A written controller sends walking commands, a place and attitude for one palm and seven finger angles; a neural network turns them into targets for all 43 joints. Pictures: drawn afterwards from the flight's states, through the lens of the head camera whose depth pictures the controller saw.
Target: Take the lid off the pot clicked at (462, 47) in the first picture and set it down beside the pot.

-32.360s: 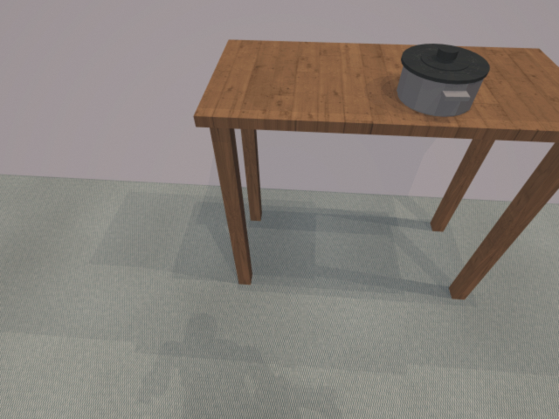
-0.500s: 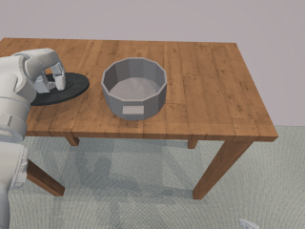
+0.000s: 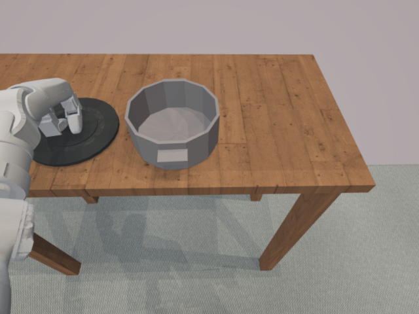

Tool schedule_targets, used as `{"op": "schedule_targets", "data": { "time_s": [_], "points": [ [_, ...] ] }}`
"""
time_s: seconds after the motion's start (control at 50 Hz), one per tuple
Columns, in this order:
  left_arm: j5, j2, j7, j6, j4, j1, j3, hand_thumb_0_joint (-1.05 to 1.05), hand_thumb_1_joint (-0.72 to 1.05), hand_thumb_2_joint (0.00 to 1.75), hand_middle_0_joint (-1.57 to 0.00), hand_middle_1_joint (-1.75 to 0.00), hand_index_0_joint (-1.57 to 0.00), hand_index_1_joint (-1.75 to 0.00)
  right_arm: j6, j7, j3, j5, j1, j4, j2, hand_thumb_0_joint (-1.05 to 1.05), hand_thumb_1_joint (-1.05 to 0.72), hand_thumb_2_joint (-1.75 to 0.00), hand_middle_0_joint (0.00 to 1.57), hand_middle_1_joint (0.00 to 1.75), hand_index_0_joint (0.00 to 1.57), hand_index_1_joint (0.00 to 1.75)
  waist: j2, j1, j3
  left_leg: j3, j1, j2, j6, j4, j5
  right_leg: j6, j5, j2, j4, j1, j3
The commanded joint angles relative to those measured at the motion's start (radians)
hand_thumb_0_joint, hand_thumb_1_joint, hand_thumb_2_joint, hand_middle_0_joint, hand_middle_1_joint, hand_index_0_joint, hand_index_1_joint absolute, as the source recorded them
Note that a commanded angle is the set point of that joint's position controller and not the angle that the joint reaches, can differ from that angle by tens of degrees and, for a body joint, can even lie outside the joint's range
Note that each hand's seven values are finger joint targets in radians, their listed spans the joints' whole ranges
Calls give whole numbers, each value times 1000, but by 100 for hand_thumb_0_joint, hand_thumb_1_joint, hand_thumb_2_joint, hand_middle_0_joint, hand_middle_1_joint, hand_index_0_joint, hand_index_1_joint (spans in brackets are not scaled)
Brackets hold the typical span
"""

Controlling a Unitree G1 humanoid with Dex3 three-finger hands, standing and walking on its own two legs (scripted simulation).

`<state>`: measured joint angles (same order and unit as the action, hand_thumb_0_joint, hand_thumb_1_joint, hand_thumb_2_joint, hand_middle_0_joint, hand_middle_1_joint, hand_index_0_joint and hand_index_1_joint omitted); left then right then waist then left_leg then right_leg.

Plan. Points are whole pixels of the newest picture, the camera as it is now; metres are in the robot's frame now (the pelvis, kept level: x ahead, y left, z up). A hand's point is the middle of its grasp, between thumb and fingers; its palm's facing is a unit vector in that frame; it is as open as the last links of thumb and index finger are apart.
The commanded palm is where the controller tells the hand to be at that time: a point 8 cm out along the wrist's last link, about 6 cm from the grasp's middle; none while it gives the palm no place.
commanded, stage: lower the lid onto the table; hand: left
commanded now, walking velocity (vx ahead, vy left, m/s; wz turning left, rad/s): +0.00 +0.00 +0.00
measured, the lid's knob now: (68, 121) +0.48 +0.28 +0.09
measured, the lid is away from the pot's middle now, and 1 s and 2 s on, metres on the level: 0.22 0.24 0.26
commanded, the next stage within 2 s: open the fingers wide in 0.08 s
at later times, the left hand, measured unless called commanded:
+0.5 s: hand (52, 123) +0.44 +0.29 +0.12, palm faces -0.37 -0.08 -0.93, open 4.0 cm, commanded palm +0.45 +0.29 +0.18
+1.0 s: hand (46, 127) +0.43 +0.30 +0.12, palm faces -0.38 -0.08 -0.92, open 8.5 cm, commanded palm +0.45 +0.29 +0.18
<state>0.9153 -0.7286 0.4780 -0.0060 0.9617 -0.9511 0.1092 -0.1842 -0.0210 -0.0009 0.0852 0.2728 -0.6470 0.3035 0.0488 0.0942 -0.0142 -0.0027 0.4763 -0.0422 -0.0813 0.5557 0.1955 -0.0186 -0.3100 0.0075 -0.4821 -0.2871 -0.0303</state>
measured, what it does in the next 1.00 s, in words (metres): stands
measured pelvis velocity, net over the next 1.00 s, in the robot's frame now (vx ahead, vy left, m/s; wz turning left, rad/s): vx -0.01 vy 0.00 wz -0.01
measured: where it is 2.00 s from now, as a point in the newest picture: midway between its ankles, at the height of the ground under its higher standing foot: outside the picture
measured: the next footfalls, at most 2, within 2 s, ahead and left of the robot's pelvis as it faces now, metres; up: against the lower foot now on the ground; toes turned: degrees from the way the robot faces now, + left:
none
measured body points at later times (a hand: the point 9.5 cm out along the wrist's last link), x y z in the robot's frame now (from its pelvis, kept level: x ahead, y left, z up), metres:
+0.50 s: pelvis +0.00 -0.01 -0.01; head +0.05 -0.01 +0.44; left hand +0.46 +0.29 +0.17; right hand +0.06 -0.28 -0.13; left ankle +0.05 +0.06 -0.73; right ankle -0.05 -0.15 -0.73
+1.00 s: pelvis -0.01 +0.00 -0.01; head +0.04 +0.00 +0.44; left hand +0.45 +0.30 +0.17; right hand +0.05 -0.28 -0.13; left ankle +0.05 +0.06 -0.73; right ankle -0.05 -0.15 -0.73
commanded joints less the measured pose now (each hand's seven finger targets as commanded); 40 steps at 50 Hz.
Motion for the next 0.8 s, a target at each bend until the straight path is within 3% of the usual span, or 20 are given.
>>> {"op": "schedule_targets", "data": {
  "time_s": [0.0, 0.02, 0.06, 0.1, 0.14, 0.16, 0.18, 0.2, 0.26, 0.3, 0.34, 0.38, 0.42, 0.46, 0.54, 0.56, 0.62, 0.68, 0.74, 0.78],
  "points": [
    [-5, -301, -49, 11, -190, -440, -103, 0, 54, 118, -84, -89, -123, -101, 27, -10, 58, -2, 5, 107, 164, 0, -90, -90, 20, 30, 20, 30, 63, 5, -422, 88, -469, 8, 2, -19, -294, 72, 244, -83, 43, -126, -24],
    [-14, -262, -45, 13, -177, -415, -74, 0, 54, 118, -84, -89, -123, -101, 27, -7, 61, -3, 9, 107, 165, 0, -90, -90, 20, 30, 20, 30, 70, 11, -411, 83, -463, 9, 3, -9, -324, 75, 252, -79, 41, -137, -27],
    [-10, -262, -47, 5, -126, -382, -81, 0, 54, 118, -84, -89, -123, -101, 17, -4, 58, -1, 7, 107, 163, 0, -90, -90, 20, 30, 20, 30, 28, 9, -370, 74, -423, 5, 0, -12, -262, 68, 232, -85, 41, -141, -29],
    [-8, -283, -47, 2, -137, -435, -81, 0, 54, 118, -84, -89, -123, -101, 10, -5, 56, 2, 2, 107, 166, 0, -90, -90, 20, 30, 20, 30, 19, 10, -367, 70, -398, 0, -1, -24, -195, 69, 218, -84, 44, -131, -25],
    [-5, -319, -52, 12, -211, -495, -98, 0, 54, 118, -84, -89, -123, -101, 6, -7, 58, -2, 1, 114, 170, 0, -90, -90, 20, 30, 20, 30, 56, 11, -407, 74, -434, 2, -4, -18, -230, 72, 233, -82, 39, -131, -24],
    [4, -261, -53, 6, -125, -500, -51, 0, 54, 118, -84, -89, -123, -101, 6, -14, 55, -1, 5, 98, 163, 0, -90, -90, 20, 30, 20, 30, 45, 26, -367, 71, -424, -1, -5, -8, -214, 71, 216, -86, 38, -164, -25],
    [21, -322, -77, 81, -311, -498, -111, 0, 53, 117, -83, -88, -121, -100, -5, -19, 59, -10, 24, 113, 160, 0, -90, -90, 20, 30, 20, 30, 17, 6, -386, 67, -428, 16, -6, -3, -223, 68, 190, -88, 40, -189, -25],
    [31, -308, -93, 102, -217, -416, -116, 0, 51, 116, -82, -88, -118, -99, -12, -25, 56, -12, 14, 112, 157, 0, -90, -90, 20, 30, 20, 30, 25, 7, -364, 62, -417, 11, -8, 8, -222, 72, 178, -89, 29, -200, -22],
    [11, -284, -98, 115, -139, -397, -101, 0, 47, 113, -78, -87, -112, -98, -29, -28, 54, -4, 19, 99, 158, 0, -90, -90, 20, 30, 20, 30, 4, 12, -317, 59, -346, 16, -5, -7, -118, 72, 141, -80, 22, -212, -24],
    [6, -333, -108, 108, -160, -419, -136, 0, 44, 110, -76, -87, -108, -97, -37, -26, 54, -2, 20, 105, 161, 0, -90, -90, 20, 30, 20, 30, 39, 4, -356, 55, -360, 14, -3, -7, -132, 75, 153, -79, 18, -196, -18],
    [16, -392, -126, 128, -324, -514, -174, 0, 40, 109, -74, -86, -104, -95, -35, -21, 57, -10, 12, 127, 155, 0, -90, -90, 20, 30, 20, 30, 127, -7, -500, 64, -458, 14, -3, 13, -251, 78, 199, -78, 4, -166, -14],
    [28, -308, -127, 114, -222, -421, -126, 0, 37, 107, -72, -85, -100, -94, -37, -20, 59, -8, 25, 109, 149, 0, -90, -90, 20, 30, 20, 30, 110, 2, -455, 65, -463, 20, 0, 32, -297, 75, 196, -85, 6, -214, -22],
    [4, -303, -114, 101, -107, -331, -131, 0, 34, 106, -70, -84, -96, -92, -40, -17, 56, 0, 32, 103, 158, 0, -90, -90, 20, 30, 20, 30, 27, 4, -373, 50, -374, 14, -4, 23, -224, 74, 190, -82, 15, -199, -20],
    [-4, -326, -105, 87, -106, -362, -135, 0, 30, 105, -69, -82, -93, -89, -51, -19, 52, 4, 21, 105, 161, 0, -90, -90, 20, 30, 20, 30, -23, 6, -362, 36, -319, 5, -10, 10, -161, 67, 197, -80, 17, -157, -15],
    [26, -358, -110, 97, -200, -420, -142, 0, 23, 103, -65, -78, -86, -85, -54, -20, 54, 3, 8, 113, 160, 0, -90, -90, 20, 30, 20, 30, 46, 4, -398, 45, -373, 6, -10, 23, -214, 72, 204, -83, 10, -175, -17],
    [23, -329, -108, 97, -153, -376, -127, 0, 21, 102, -65, -78, -84, -84, -54, -22, 52, 4, 13, 113, 155, 0, -90, -90, 20, 30, 20, 30, 28, 6, -369, 41, -361, 3, -12, 26, -210, 71, 203, -86, 13, -181, -17],
    [0, -380, -100, 105, -95, -313, -178, 0, 16, 100, -62, -75, -78, -80, -53, -25, 49, 6, 20, 117, 161, 0, -90, -90, 20, 30, 20, 30, -22, -2, -338, 27, -287, 2, -12, 16, -153, 69, 199, -78, 12, -143, -15],
    [8, -331, -94, 95, -154, -404, -115, 0, 11, 98, -60, -72, -73, -77, -63, -23, 51, 9, 7, 115, 158, 0, -90, -90, 20, 30, 20, 30, 13, 12, -332, 30, -303, 5, -12, 10, -128, 66, 175, -78, 19, -172, -14],
    [31, -384, -107, 103, -121, -361, -161, 0, 6, 97, -57, -70, -68, -73, -63, -25, 48, 8, 11, 118, 161, 0, -90, -90, 20, 30, 20, 30, 26, 0, -333, 38, -302, 7, -8, 15, -121, 72, 147, -82, 9, -186, -16],
    [22, -358, -105, 104, -143, -370, -145, 0, 2, 96, -56, -68, -64, -71, -63, -25, 50, 8, 11, 122, 156, 0, -90, -90, 20, 30, 20, 30, 30, 0, -358, 39, -311, 5, -9, 14, -130, 71, 158, -81, 7, -174, -16]
  ]
}}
